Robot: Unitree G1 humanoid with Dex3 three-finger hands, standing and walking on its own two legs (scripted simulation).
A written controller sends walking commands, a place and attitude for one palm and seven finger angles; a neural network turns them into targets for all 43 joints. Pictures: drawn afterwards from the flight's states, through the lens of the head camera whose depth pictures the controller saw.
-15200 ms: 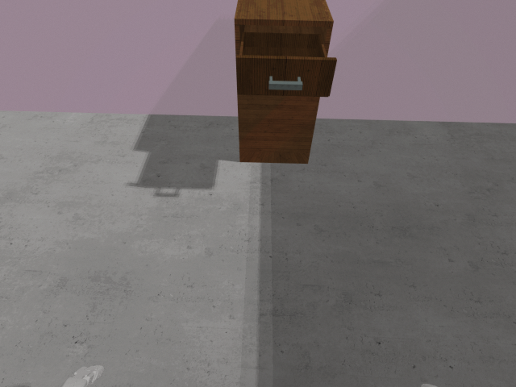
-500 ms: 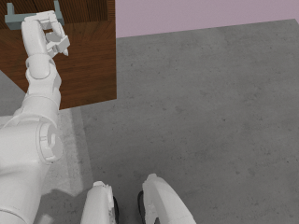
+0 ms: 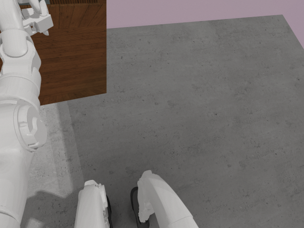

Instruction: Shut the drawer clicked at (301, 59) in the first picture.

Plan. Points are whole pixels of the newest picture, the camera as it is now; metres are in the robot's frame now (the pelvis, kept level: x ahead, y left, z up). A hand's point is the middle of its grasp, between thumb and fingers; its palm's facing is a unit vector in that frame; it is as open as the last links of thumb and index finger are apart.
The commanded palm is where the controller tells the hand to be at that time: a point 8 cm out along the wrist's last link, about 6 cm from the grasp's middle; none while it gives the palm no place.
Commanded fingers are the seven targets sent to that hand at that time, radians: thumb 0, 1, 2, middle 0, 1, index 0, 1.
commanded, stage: push the drawer shut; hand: left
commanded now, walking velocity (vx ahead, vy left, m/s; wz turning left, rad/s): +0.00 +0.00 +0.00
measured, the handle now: out of the picture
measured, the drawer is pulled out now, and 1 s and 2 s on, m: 0.00 0.00 0.00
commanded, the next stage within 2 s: pull the fist back off the drawer in 0.06 s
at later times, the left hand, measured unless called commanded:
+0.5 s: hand (42, 13) +0.61 +0.15 +0.06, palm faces +0.13 -0.99 -0.04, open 3.4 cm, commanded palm +0.60 +0.14 +0.06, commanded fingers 0.00 0.90 0.90 -1.40 -1.60 -1.40 -1.60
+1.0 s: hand (48, 15) +0.60 +0.13 +0.07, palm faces +0.15 -0.99 -0.03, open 3.2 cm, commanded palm +0.55 +0.17 +0.08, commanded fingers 0.00 0.90 0.90 -1.40 -1.60 -1.40 -1.60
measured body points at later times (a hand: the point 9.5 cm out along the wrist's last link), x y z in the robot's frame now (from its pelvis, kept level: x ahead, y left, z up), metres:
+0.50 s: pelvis -0.01 +0.01 +0.00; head +0.20 +0.06 +0.39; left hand +0.60 +0.20 +0.07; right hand -0.07 -0.23 -0.08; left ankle +0.05 +0.08 -0.59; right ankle +0.04 -0.09 -0.59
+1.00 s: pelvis +0.03 +0.00 +0.02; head +0.22 +0.02 +0.43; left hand +0.59 +0.19 +0.07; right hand +0.02 -0.25 -0.08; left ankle +0.05 +0.08 -0.59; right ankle +0.04 -0.09 -0.59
